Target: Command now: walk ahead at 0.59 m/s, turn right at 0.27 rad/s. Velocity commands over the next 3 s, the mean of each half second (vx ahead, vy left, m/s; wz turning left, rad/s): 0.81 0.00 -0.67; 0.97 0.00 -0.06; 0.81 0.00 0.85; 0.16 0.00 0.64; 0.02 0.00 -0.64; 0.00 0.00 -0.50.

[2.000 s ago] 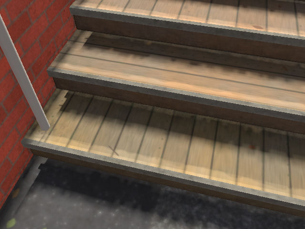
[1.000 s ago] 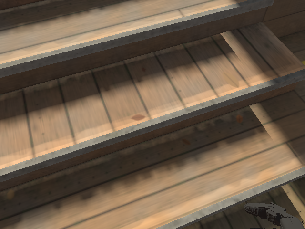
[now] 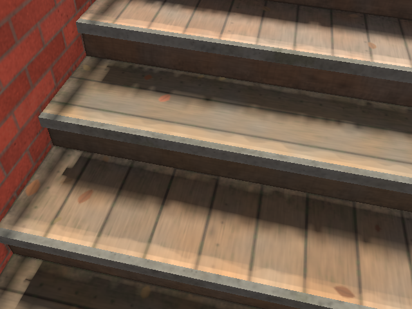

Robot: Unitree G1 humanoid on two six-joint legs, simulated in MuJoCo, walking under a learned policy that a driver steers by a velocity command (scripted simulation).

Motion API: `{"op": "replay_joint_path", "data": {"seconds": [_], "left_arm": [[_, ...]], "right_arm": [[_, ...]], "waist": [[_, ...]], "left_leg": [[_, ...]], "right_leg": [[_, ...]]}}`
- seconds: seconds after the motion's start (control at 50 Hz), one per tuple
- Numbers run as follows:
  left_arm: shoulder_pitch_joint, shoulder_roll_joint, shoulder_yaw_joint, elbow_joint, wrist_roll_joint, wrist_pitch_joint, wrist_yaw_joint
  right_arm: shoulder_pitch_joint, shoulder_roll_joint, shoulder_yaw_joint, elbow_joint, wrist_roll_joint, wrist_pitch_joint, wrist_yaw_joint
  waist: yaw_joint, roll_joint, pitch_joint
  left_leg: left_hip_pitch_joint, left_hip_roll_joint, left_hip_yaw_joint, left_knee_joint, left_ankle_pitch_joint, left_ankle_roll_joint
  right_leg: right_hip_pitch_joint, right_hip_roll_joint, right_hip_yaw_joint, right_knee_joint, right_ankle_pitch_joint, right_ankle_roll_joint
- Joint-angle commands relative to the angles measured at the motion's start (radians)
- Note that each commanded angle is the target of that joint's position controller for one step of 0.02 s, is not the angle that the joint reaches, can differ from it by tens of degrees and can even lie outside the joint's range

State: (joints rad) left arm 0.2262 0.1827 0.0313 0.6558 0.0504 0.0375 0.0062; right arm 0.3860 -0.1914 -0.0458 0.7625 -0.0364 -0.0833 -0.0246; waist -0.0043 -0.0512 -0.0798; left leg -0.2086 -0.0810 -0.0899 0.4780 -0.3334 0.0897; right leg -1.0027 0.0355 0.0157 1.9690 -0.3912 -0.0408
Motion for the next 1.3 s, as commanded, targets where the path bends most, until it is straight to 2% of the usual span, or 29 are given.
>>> {"op": "replay_joint_path", "data": {"seconds": [0.02, 0.16, 0.24, 0.26, 0.28, 0.3, 0.32, 0.4, 0.52, 0.58, 0.62, 0.66, 0.7, 0.72, 0.74, 0.8, 0.9, 0.96, 0.98, 1.02, 1.04, 1.06, 1.08, 1.1, 1.12, 1.16, 1.2, 1.26, 1.3], "left_arm": [[-0.246, 0.001, -0.007, -0.182, -0.019, -0.036, 0.019], [-0.257, 0.016, -0.018, -0.269, -0.024, 0.02, -0.022], [0.197, 0.13, 0.033, -0.111, -0.035, 0.017, -0.031], [0.284, 0.186, 0.055, -0.083, -0.039, -0.001, -0.043], [0.253, 0.283, 0.081, -0.046, -0.039, -0.015, -0.034], [0.138, 0.349, 0.104, -0.046, -0.096, -0.011, -0.004], [0.042, 0.31, 0.09, -0.058, -0.087, -0.018, 0.013], [0.133, 0.129, 0.049, 0.123, -0.024, -0.093, -0.007], [0.307, 0.14, 0.03, 0.214, -0.033, -0.157, -0.022], [0.324, 0.126, 0.033, 0.212, -0.05, -0.126, 0.021], [0.199, 0.143, 0.038, 0.148, -0.079, -0.13, 0.037], [0.125, 0.338, 0.107, 0.125, -0.079, -0.173, 0.033], [-0.065, 0.316, 0.136, 0.081, -0.048, -0.217, -0.002], [-0.121, 0.039, 0.061, -0.003, -0.033, -0.243, -0.036], [0.088, -0.034, 0.033, -0.049, -0.009, -0.234, -0.057], [-0.143, -0.081, -0.028, -0.165, 0.059, -0.191, -0.056], [-0.456, -0.136, -0.1, -0.343, 0.008, -0.128, 0.012], [-0.613, -0.117, -0.126, -0.454, 0.007, -0.142, 0.011], [-0.527, -0.141, -0.143, -0.431, -0.001, -0.141, -0.008], [-0.257, -0.094, -0.091, -0.323, -0.046, -0.149, -0.001], [-0.052, 0.011, -0.034, -0.278, -0.044, -0.124, 0.008], [0.08, 0.128, 0.023, -0.229, -0.053, -0.113, 0.013], [0.119, 0.221, 0.057, -0.191, -0.029, -0.132, 0.016], [0.056, 0.271, 0.076, -0.147, -0.004, -0.126, 0.018], [-0.043, 0.186, 0.064, -0.153, 0.007, -0.125, 0.006], [-0.044, 0.022, 0.025, 0.009, -0.025, -0.159, -0.007], [0.087, -0.072, 0.011, 0.192, -0.013, -0.169, -0.019], [0.085, -0.081, -0.004, 0.289, 0.0, -0.197, -0.02], [0.127, -0.021, -0.004, 0.337, 0.002, -0.205, -0.012]], "right_arm": [[0.058, -0.176, -0.049, 0.037, -0.009, -0.054, 0.005], [-0.001, -0.204, -0.028, 0.122, 0.021, -0.052, -0.009], [-0.096, -0.347, -0.061, 0.026, 0.058, -0.014, -0.001], [-0.092, -0.338, -0.06, 0.007, 0.067, -0.004, 0.019], [-0.152, -0.184, -0.024, -0.056, 0.039, -0.017, 0.054], [-0.181, -0.134, -0.018, -0.165, -0.041, -0.038, 0.089], [-0.197, -0.077, -0.002, -0.208, -0.083, -0.049, 0.098], [-0.272, 0.073, 0.073, -0.269, -0.068, -0.026, 0.058], [-0.563, 0.128, 0.114, -0.396, -0.045, 0.006, 0.017], [-0.75, 0.102, 0.132, -0.505, -0.027, 0.017, 0.028], [-0.503, 0.081, 0.112, -0.411, -0.014, 0.025, 0.029], [-0.122, -0.085, 0.017, -0.289, 0.039, 0.04, -0.001], [0.159, -0.241, -0.054, -0.162, 0.041, 0.04, -0.015], [0.189, -0.247, -0.052, -0.038, 0.012, 0.026, 0.001], [-0.025, -0.124, -0.034, -0.056, 0.01, 0.027, 0.003], [-0.06, 0.062, -0.002, 0.041, 0.025, -0.011, 0.003], [0.049, -0.016, 0.009, 0.171, 0.014, -0.062, 0.023], [0.167, -0.072, -0.002, 0.212, 0.027, -0.052, -0.007], [0.13, -0.087, -0.007, 0.179, 0.056, -0.036, -0.019], [0.16, -0.212, -0.041, 0.127, 0.067, -0.061, -0.013], [0.056, -0.362, -0.102, 0.066, 0.058, -0.073, 0.003], [-0.03, -0.378, -0.129, 0.027, 0.048, -0.088, 0.027], [-0.083, -0.219, -0.106, -0.009, 0.015, -0.117, 0.063], [-0.028, -0.103, -0.091, -0.093, 0.076, -0.112, 0.069], [-0.021, -0.07, -0.084, -0.102, 0.047, -0.088, 0.054], [-0.15, 0.049, -0.042, -0.149, -0.013, -0.042, 0.046], [-0.201, 0.141, 0.01, -0.181, -0.011, -0.001, 0.059], [-0.355, 0.145, 0.044, -0.274, 0.032, 0.039, 0.033], [-0.452, 0.134, 0.047, -0.331, 0.016, 0.064, -0.003]], "waist": [[-0.03, 0.153, 0.184], [0.067, 0.132, 0.196], [0.24, 0.219, -0.211], [0.277, 0.2, -0.255], [0.203, -0.067, -0.137], [0.12, -0.313, -0.15], [0.057, -0.219, -0.049], [-0.03, 0.005, 0.119], [0.037, 0.042, 0.226], [0.082, 0.092, 0.223], [-0.037, 0.04, -0.001], [-0.256, -0.106, -0.307], [-0.417, 0.085, -0.31], [-0.296, 0.415, -0.204], [-0.058, 0.413, -0.23], [0.002, -0.013, 0.076], [0.037, -0.031, 0.297], [-0.021, -0.001, 0.242], [0.012, -0.068, 0.09], [0.108, 0.058, -0.238], [0.235, 0.177, -0.341], [0.315, 0.158, -0.426], [0.278, -0.034, -0.411], [0.18, -0.335, -0.445], [0.102, -0.148, -0.363], [0.028, 0.073, -0.044], [-0.011, 0.034, 0.058], [-0.073, 0.001, 0.204], [-0.09, 0.004, 0.248]], "left_leg": [[0.229, 0.415, -0.31, -0.31, -0.377, 0.161], [0.071, 0.385, 0.139, -0.66, -0.095, 0.08], [0.117, 0.396, 0.303, 0.017, 1.686, 0.079], [0.102, 0.364, 0.282, 0.35, 1.544, 0.049], [-0.228, 0.203, 0.222, 0.73, 0.649, -0.027], [-0.516, 0.043, 0.011, 1.027, 0.156, -0.051], [-0.639, 0.072, -0.09, 1.264, 0.214, -0.049], [-0.84, 0.135, -0.023, 1.626, 0.22, -0.013], [-1.232, 0.123, 0.119, 1.715, -0.115, -0.013], [-0.863, 0.125, 0.236, 1.117, -0.09, -0.036], [-0.284, 0.061, 0.302, 0.858, 0.07, -0.003], [0.035, 0.01, 0.252, 0.774, -0.053, 0.011], [0.2, 0.01, 0.144, 0.359, -0.085, 0.096], [0.304, 0.184, -0.309, 0.175, 0.125, 0.214], [0.246, 0.302, -0.83, -0.099, -0.141, 0.307], [-0.032, 0.284, -0.725, -0.191, -0.382, 0.272], [-0.368, 0.158, -0.263, -0.327, 0.032, 0.176], [-0.304, 0.147, -0.227, -0.473, 0.245, 0.175], [-0.445, 0.12, -0.143, -0.57, 0.419, 0.175], [-0.33, 0.146, -0.13, -0.254, 1.42, 0.175], [-0.097, 0.182, -0.179, -0.012, 1.646, 0.15], [-0.049, 0.165, -0.203, 0.287, 1.61, 0.093], [-0.179, 0.047, -0.176, 0.686, 0.628, 0.037], [-0.538, -0.05, -0.131, 1.178, 0.182, -0.011], [-0.627, 0.022, -0.07, 1.42, 0.22, -0.012], [-0.796, 0.095, -0.008, 1.51, 0.227, 0.03], [-0.955, 0.1, -0.014, 1.67, 0.106, 0.088], [-1.093, 0.106, -0.034, 1.633, -0.098, 0.099], [-1.168, 0.065, 0.052, 1.67, -0.199, 0.095]], "right_leg": [[-0.552, 0.003, 0.182, 0.223, -0.095, -0.043], [-0.158, -0.133, -0.038, -0.297, -0.076, -0.109], [0.685, 0.107, -0.243, -0.629, -0.234, -0.163], [0.799, 0.163, -0.108, -0.898, -0.239, -0.174], [0.812, 0.029, 0.391, -1.301, -0.482, -0.213], [0.843, -0.073, 1.054, -1.781, -0.883, -0.232], [0.77, -0.124, 1.107, -1.829, -0.813, -0.188], [0.535, -0.026, 0.605, -1.572, -0.237, -0.149], [0.649, -0.041, 0.516, -1.666, 0.012, -0.197], [0.548, -0.065, 0.444, -1.98, 0.427, -0.231], [0.517, -0.066, 0.282, -1.888, 1.237, -0.184], [0.788, -0.168, 0.282, -1.476, 1.995, -0.154], [0.782, -0.025, 0.188, -0.711, 1.725, -0.068], [0.37, 0.243, 0.175, -0.291, 0.294, -0.015], [0.203, 0.202, 0.246, -0.123, 0.221, -0.057], [-0.087, 0.037, 0.151, 0.198, 0.157, -0.094], [-0.262, -0.077, -0.023, 0.127, -0.123, -0.05], [-0.135, -0.147, -0.065, -0.218, -0.177, -0.05], [0.394, -0.137, -0.12, -0.572, 0.07, -0.057], [0.986, 0.009, -0.158, -0.685, 0.086, -0.051], [0.964, 0.005, -0.074, -0.87, -0.044, -0.046], [1.052, -0.016, -0.026, -1.04, -0.062, -0.058], [1.136, -0.201, 0.224, -1.214, -0.07, -0.091], [1.201, -0.494, 0.842, -1.538, 0.174, -0.178], [1.116, -0.51, 0.849, -1.55, 0.134, -0.217], [0.9, -0.41, 0.508, -1.523, 0.009, -0.171], [0.861, -0.331, 0.235, -1.569, 0.055, -0.081], [0.78, -0.368, -0.033, -1.729, 0.316, -0.001], [0.811, -0.362, -0.159, -1.814, 0.611, 0.011]]}}
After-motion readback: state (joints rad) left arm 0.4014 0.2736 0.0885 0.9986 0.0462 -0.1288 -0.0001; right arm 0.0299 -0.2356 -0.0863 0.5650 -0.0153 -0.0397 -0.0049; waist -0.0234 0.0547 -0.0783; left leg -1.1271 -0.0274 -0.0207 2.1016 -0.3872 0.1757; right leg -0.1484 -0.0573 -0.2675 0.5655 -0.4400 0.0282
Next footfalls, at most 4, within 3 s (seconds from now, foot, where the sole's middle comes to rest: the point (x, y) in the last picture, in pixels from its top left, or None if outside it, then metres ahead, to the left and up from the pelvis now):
0.26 right None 0.26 -0.20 -0.63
0.70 left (298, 231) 0.67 -0.26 -0.48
1.06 right None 0.90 -0.62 -0.34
1.44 left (360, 31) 1.30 -0.52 -0.19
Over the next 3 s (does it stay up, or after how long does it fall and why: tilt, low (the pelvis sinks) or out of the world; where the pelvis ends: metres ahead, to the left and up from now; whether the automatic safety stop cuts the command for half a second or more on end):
stays up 1.50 -0.55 0.74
